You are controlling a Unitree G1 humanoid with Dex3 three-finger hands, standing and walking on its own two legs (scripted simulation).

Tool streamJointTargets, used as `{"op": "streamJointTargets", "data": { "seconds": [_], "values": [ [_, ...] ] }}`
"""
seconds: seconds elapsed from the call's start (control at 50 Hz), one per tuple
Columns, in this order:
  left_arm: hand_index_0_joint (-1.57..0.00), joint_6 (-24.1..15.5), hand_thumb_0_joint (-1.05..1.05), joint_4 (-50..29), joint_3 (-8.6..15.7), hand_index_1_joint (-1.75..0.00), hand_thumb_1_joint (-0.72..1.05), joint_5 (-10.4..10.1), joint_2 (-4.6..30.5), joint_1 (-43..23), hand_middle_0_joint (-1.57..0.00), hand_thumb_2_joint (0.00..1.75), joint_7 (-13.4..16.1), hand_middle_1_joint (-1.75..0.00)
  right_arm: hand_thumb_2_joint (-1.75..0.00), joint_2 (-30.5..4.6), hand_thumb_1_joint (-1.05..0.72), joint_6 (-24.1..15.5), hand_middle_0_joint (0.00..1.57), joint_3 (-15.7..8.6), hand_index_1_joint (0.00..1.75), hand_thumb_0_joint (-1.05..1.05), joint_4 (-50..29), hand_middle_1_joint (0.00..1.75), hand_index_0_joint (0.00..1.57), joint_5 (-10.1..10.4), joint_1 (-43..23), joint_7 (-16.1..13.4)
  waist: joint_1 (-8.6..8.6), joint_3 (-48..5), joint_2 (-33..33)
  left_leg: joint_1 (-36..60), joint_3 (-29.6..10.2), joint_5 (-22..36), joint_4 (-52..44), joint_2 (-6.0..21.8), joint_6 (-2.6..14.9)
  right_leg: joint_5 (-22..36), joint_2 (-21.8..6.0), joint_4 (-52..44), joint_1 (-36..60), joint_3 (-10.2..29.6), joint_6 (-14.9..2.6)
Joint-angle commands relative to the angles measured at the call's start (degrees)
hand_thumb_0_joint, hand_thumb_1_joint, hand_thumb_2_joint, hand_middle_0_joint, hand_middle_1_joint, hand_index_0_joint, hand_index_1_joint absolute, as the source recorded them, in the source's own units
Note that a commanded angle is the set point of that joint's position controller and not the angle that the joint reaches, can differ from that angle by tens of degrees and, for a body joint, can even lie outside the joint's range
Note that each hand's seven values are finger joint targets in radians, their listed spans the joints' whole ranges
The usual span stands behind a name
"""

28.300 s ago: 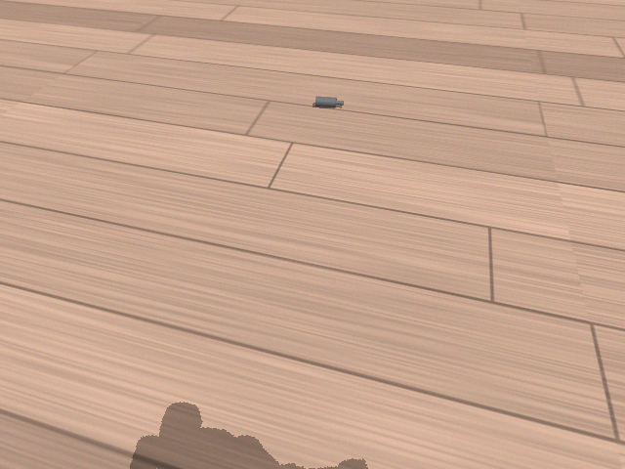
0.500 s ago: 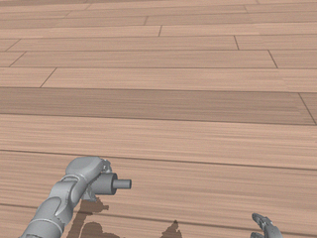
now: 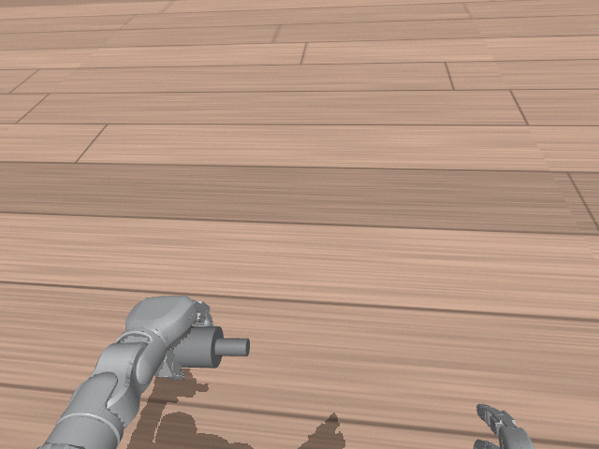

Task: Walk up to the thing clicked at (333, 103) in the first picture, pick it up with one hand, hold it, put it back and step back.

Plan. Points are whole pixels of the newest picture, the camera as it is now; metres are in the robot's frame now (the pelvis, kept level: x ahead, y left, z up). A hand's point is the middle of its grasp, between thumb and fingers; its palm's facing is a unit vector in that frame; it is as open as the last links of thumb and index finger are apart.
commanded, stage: crouch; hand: left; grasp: from above
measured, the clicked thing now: (192, 346) +0.30 +0.20 -0.05
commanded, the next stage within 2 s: none
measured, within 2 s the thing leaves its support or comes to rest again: neither
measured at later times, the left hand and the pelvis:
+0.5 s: hand (180, 365) +0.29 +0.23 -0.10, palm faces -0.47 -0.01 -0.88, open 8.7 cm; pelvis +0.00 +0.00 -0.02, yaw +1 degrees
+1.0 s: hand (210, 380) +0.35 +0.26 -0.35, palm faces -0.43 +0.06 -0.90, open 8.7 cm; pelvis -0.07 +0.02 -0.23, yaw +0 degrees
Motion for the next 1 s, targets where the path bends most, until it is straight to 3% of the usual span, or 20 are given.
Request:
{"op": "streamJointTargets", "data": {
  "seconds": [0.0,0.02,0.06,0.08,0.1,0.2,0.26,0.32,0.38,0.44,0.46,0.52,0.54,0.6,0.7,0.78,0.86,0.9,0.92,0.98],
  "values": [
    [-1.08,-0.3,0.0,-11.1,7.2,-0.5,0.72,-0.1,12.8,-17.7,-1.04,0.55,2.5,-0.54,-0.9,-6.9,-0.91,-1.9,0.2,-2.6,0.3,0.0,-8.0,0.3,0.2,-0.2,-5.0,-0.3,0.53,-15.0,-2.0,8.9,0.3,10.3,-2.3,-3.3,1.97,9.3,3.2,-4.5,2.5,-2.0,-1.85],
    [-1.08,-0.2,0.0,-11.2,6.3,-0.5,0.72,-0.1,11.7,-17.2,-1.05,0.57,2.5,-0.53,-0.9,-6.9,-0.91,-1.8,0.2,-2.6,0.3,0.0,-8.0,0.3,0.2,-0.2,-5.1,-0.2,0.44,-15.0,-2.4,9.2,0.3,10.7,-2.2,-3.3,1.94,9.6,3.3,-4.4,2.5,-2.0,-1.86],
    [-1.09,0.0,0.0,-10.0,7.1,-0.49,0.74,0.2,12.7,-17.6,-1.06,0.56,2.9,-0.53,-0.9,-7.1,-0.9,-1.6,0.2,-2.8,0.3,0.0,-7.8,0.3,0.2,-0.1,-4.7,-0.2,-0.01,-15.0,-3.2,9.3,0.6,11.0,-1.9,-3.4,2.22,10.8,3.0,-4.6,2.6,-1.8,-1.57],
    [-1.13,-0.1,0.0,-10.6,7.3,-0.53,0.8,0.0,13.0,-18.6,-1.05,0.48,2.9,-0.61,-0.91,-7.2,-0.93,-1.6,0.2,-2.9,0.3,0.0,-7.6,0.3,0.2,-0.1,-4.6,-0.2,-0.09,-15.6,-3.0,9.5,0.5,11.6,-1.9,-3.4,2.23,11.4,3.0,-4.4,3.1,-1.8,-1.6],
    [-1.05,-0.2,0.0,-11.8,7.8,-0.52,0.72,0.1,13.9,-19.6,-0.97,0.46,3.0,-0.59,-0.9,-7.1,-0.89,-1.4,0.2,-2.9,0.3,0.0,-7.7,0.3,0.2,-0.2,-4.9,-0.2,0.49,-16.2,-1.6,9.6,0.4,11.9,-2.0,-3.4,2.01,11.3,3.1,-4.3,3.1,-1.9,-1.79],
    [-1.08,-0.4,0.0,-6.5,6.2,-0.55,0.75,0.5,10.4,-12.4,-1.04,0.54,3.3,-0.59,-0.9,-7.1,-0.9,-0.7,0.2,-3.1,0.3,0.0,-7.7,0.3,0.2,-0.1,-4.3,0.1,-0.13,-13.0,-4.9,7.7,0.4,11.6,-1.5,-3.5,2.26,11.2,3.0,-4.2,2.3,-2.0,-1.65],
    [-1.1,-1.7,0.0,-5.4,5.5,-0.55,0.77,1.3,9.8,-13.0,-1.07,0.57,4.3,-0.59,-0.9,-7.1,-0.9,-0.2,0.2,-3.1,0.3,0.0,-7.9,0.3,0.2,-0.4,-4.2,0.3,-0.82,-11.6,-5.9,5.9,-0.1,10.9,-0.5,-3.4,2.08,10.3,3.0,-3.1,-0.2,-2.2,-1.81],
    [-1.12,-3.6,0.0,-2.7,7.4,-0.53,0.78,2.5,10.7,-14.4,-1.09,0.57,7.6,-0.55,-0.9,-7.3,-0.9,0.5,0.2,-3.3,0.3,0.0,-7.2,0.3,0.2,-0.9,-3.0,0.6,-1.39,-12.5,-4.9,3.2,-0.2,9.8,2.4,-3.4,1.89,9.2,3.0,-0.4,-3.1,-2.4,-1.99],
    [-1.09,-4.9,0.0,-0.1,8.0,-0.53,0.74,5.5,11.8,-20.9,-1.06,0.57,11.9,-0.56,-0.9,-7.6,-0.9,0.8,0.2,-3.9,0.3,0.0,-6.1,0.3,0.2,-1.7,-2.1,1.1,-2.43,-15.8,-2.4,-0.6,-0.4,10.1,8.3,-3.4,1.46,9.8,2.9,5.0,-8.8,-2.4,-2.17],
    [-1.07,-5.0,0.0,6.6,7.1,-0.52,0.71,8.2,9.8,-21.5,-1.04,0.55,16.3,-0.55,-0.9,-7.9,-0.9,1.1,0.2,-4.7,0.3,0.0,-5.0,0.3,0.2,-2.8,0.3,1.9,-3.77,-18.8,-3.8,-7.8,-0.3,9.3,17.1,-3.5,1.58,10.3,2.8,11.8,-15.5,-2.2,-1.77],
    [-1.06,-5.5,0.0,5.6,6.8,-0.53,0.7,9.0,10.0,-25.5,-1.03,0.56,17.4,-0.56,-0.9,-8.1,-0.9,1.0,0.2,-5.0,0.3,0.0,-4.6,0.3,0.2,-3.2,1.4,2.2,-4.35,-21.2,-3.0,-9.7,-0.6,9.5,19.9,-3.1,1.71,10.2,2.9,14.4,-18.5,-2.2,-1.88],
    [-1.09,-5.4,0.0,12.8,6.9,-0.51,0.72,10.8,10.2,-26.7,-1.07,0.55,20.8,-0.54,-0.9,-8.8,-0.91,0.9,0.2,-5.8,0.3,0.0,-4.6,0.3,0.2,-4.0,2.8,3.0,-4.11,-23.9,-2.3,-17.3,-0.9,6.5,27.2,-2.9,1.73,6.3,3.0,20.8,-25.9,-2.6,-2.2],
    [-1.1,-5.2,0.0,15.3,6.0,-0.51,0.72,11.3,9.3,-28.2,-1.07,0.54,21.6,-0.53,-0.9,-9.0,-0.91,0.8,0.2,-5.9,0.3,0.0,-4.5,0.3,0.2,-4.2,3.3,3.3,-5.07,-24.1,-2.3,-20.6,-1.2,4.8,28.9,-2.8,1.68,4.7,3.1,22.9,-28.8,-2.6,-2.39],
    [-1.1,-4.4,0.0,18.3,6.8,-0.51,0.74,12.1,10.9,-33.8,-1.06,0.52,23.9,-0.55,-0.9,-9.5,-0.91,0.1,0.2,-6.3,0.3,0.0,-4.1,0.3,0.2,-4.6,4.5,3.5,-5.26,-27.8,-0.8,-27.4,-1.8,0.2,34.2,-2.8,1.77,0.4,3.1,28.3,-35.1,-3.1,-2.66],
    [-1.08,-3.5,0.0,22.7,7.5,-0.51,0.71,12.4,12.2,-39.9,-1.06,0.57,25.5,-0.53,-0.9,-10.3,-0.91,-1.9,0.2,-6.8,0.3,0.0,-2.7,0.3,0.2,-5.5,6.3,3.3,-6.37,-34.4,2.0,-36.1,-3.9,-5.2,42.5,-2.1,1.7,-4.6,3.3,38.8,-47.2,-4.6,-3.34],
    [-1.07,-3.0,0.0,20.9,10.2,-0.5,0.7,12.9,16.5,-43.7,-1.04,0.55,26.1,-0.54,-0.9,-10.7,-0.9,-3.0,0.2,-7.0,0.3,0.0,-2.1,0.3,0.2,-6.2,7.1,3.0,-6.24,-41.2,5.5,-41.6,-4.9,-8.1,48.5,-1.8,1.39,-7.5,3.1,46.2,-54.2,-4.9,-3.69],
    [-1.05,-1.8,0.0,26.3,10.2,-0.51,0.68,12.8,15.7,-44.1,-1.02,0.55,25.4,-0.54,-0.9,-10.7,-0.9,-4.0,0.2,-6.7,0.3,0.0,-1.4,0.3,0.2,-6.6,7.8,2.9,-7.64,-39.9,4.3,-48.6,-6.3,-14.4,51.5,-1.8,1.28,-12.7,3.1,51.0,-61.3,-5.4,-3.93],
    [-1.05,-1.8,0.0,27.0,11.1,-0.5,0.69,12.6,17.4,-46.4,-1.02,0.53,24.8,-0.53,-0.9,-11.1,-0.9,-4.6,0.2,-6.8,0.3,0.0,-1.0,0.3,0.2,-6.8,8.2,3.1,-7.95,-40.8,5.0,-50.8,-7.2,-16.0,53.8,-1.6,1.27,-14.2,3.1,53.9,-65.2,-5.8,-4.0],
    [-1.06,-2.2,0.0,23.9,11.9,-0.48,0.7,12.6,19.1,-48.5,-1.03,0.53,24.6,-0.52,-0.9,-11.2,-0.9,-4.9,0.2,-7.0,0.3,0.0,-1.4,0.3,0.2,-6.7,8.7,3.2,-7.29,-43.7,5.8,-50.2,-7.5,-16.8,54.4,-1.7,1.17,-15.0,3.2,55.1,-65.5,-6.1,-4.28],
    [-1.11,-3.0,0.0,30.1,11.8,-0.49,0.76,12.3,18.2,-46.2,-1.07,0.55,23.5,-0.52,-0.9,-11.3,-0.9,-5.5,0.2,-6.5,0.3,0.0,-1.0,0.3,0.2,-6.9,8.9,3.8,-9.3,-40.2,3.4,-56.8,-8.1,-21.8,57.9,-2.0,1.56,-18.5,3.1,57.7,-70.1,-6.4,-4.12]
  ]
}}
